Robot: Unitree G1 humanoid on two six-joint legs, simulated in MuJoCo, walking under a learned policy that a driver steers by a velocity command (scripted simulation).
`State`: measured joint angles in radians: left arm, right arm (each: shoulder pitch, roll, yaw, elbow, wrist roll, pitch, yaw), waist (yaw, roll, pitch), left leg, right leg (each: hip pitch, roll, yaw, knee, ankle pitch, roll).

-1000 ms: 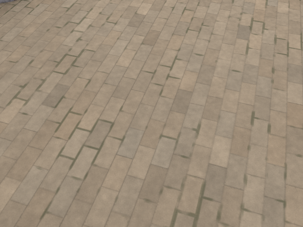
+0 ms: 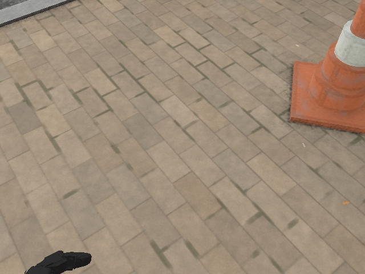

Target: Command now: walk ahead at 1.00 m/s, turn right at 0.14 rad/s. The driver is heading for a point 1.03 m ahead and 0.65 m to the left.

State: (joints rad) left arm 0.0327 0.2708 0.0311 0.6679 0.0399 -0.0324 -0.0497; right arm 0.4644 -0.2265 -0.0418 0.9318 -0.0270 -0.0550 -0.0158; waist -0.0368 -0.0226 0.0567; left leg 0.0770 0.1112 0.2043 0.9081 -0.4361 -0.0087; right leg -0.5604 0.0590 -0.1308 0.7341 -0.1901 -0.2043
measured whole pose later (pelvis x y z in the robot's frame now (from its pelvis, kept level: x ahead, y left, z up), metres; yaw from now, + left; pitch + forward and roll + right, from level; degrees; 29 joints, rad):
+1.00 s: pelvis +0.81 +0.12 +0.03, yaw +47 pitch +2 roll -2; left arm 0.11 0.26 0.04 0.66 0.01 -0.05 0.03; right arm 0.21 -0.36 -0.09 0.62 0.04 0.04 -0.03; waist -0.02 0.03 0.10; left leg -0.61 0.03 -0.03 1.37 -0.46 -0.08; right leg -0.38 -0.03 -0.09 0.50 -0.15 0.01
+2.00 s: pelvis +0.92 +0.40 +0.04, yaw +86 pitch +4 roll +1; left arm 0.54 0.28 0.06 0.89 0.02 -0.07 -0.02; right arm 0.10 -0.30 -0.03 0.59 -0.04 0.00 0.08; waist 0.13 0.02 -0.04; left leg -0.55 0.01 0.05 0.64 -0.23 0.05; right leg 0.08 -0.06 0.00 0.21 -0.37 0.03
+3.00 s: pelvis +0.89 +0.82 +0.04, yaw +85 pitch -1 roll +0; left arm 0.15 0.23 0.03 0.90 0.01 0.00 0.01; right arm 0.23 -0.21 -0.02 0.89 -0.01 -0.02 -0.03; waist 0.01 -0.01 0.02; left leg -0.24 0.01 -0.01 0.56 -0.31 -0.01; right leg -0.31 0.01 -0.01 0.52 -0.20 -0.01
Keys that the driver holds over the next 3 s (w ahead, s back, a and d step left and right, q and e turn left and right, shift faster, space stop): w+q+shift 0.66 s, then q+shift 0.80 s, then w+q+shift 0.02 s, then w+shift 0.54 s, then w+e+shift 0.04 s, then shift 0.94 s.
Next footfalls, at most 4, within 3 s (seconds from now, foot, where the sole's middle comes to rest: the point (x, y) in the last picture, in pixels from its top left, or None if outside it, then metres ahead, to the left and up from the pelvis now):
0.44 left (162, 243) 0.55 0.09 -0.73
0.82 right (160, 144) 0.99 0.10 -0.73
1.24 left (100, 176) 0.84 0.34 -0.73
1.62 right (124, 136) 1.05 0.26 -0.73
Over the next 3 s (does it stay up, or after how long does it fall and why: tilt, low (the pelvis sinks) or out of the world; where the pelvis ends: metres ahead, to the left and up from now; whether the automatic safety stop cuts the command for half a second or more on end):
stays up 0.89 0.82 0.04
